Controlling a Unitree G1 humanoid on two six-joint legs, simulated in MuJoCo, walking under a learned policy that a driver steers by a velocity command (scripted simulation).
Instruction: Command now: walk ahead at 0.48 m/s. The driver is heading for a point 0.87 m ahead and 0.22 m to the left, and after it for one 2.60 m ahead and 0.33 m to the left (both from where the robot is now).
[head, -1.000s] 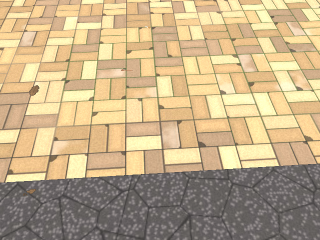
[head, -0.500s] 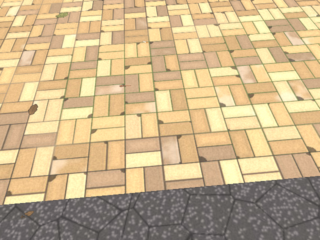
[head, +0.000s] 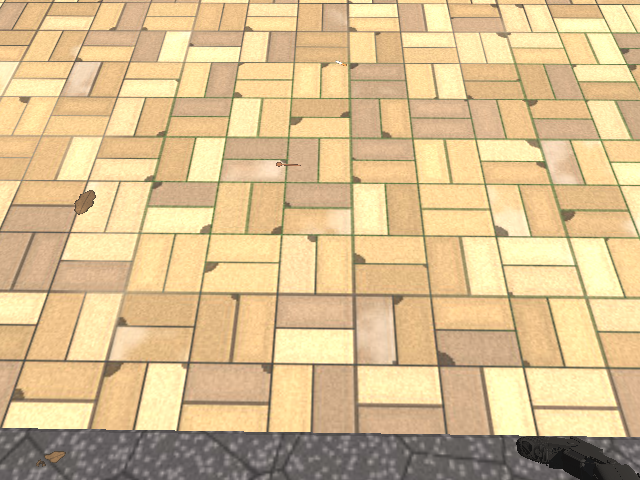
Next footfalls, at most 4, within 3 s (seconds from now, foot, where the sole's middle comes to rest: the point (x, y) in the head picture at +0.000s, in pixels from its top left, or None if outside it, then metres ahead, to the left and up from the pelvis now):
0.02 left None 0.21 0.11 -0.76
0.58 right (418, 463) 0.50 -0.12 -0.76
1.16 left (294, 350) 0.78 0.17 -0.86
1.54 right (339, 265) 1.05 0.07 -0.86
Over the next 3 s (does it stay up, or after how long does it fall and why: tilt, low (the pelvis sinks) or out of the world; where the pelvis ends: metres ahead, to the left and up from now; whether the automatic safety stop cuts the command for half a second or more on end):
stays up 0.95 0.10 -0.08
